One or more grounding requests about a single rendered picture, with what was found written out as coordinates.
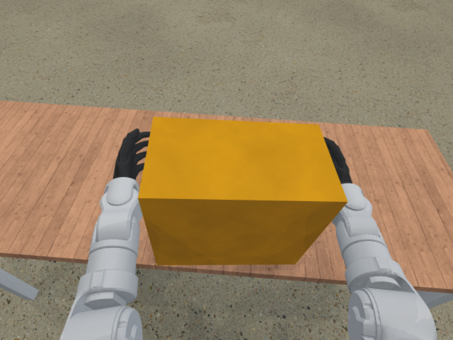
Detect carton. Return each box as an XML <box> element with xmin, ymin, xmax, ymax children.
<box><xmin>138</xmin><ymin>117</ymin><xmax>348</xmax><ymax>266</ymax></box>

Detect left robot hand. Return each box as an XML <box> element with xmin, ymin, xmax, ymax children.
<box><xmin>113</xmin><ymin>128</ymin><xmax>150</xmax><ymax>180</ymax></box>

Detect robot right forearm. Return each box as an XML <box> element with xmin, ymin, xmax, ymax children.
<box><xmin>332</xmin><ymin>183</ymin><xmax>437</xmax><ymax>340</ymax></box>

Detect right robot hand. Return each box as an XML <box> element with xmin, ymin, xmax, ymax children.
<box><xmin>324</xmin><ymin>137</ymin><xmax>352</xmax><ymax>184</ymax></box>

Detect table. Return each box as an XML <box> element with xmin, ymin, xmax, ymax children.
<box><xmin>0</xmin><ymin>101</ymin><xmax>453</xmax><ymax>309</ymax></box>

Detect robot left forearm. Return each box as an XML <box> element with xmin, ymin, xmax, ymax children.
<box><xmin>60</xmin><ymin>177</ymin><xmax>143</xmax><ymax>340</ymax></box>

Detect left robot upper arm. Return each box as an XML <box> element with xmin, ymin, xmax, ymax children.
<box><xmin>61</xmin><ymin>305</ymin><xmax>143</xmax><ymax>340</ymax></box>

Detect right robot upper arm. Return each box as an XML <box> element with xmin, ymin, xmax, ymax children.
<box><xmin>348</xmin><ymin>288</ymin><xmax>435</xmax><ymax>340</ymax></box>

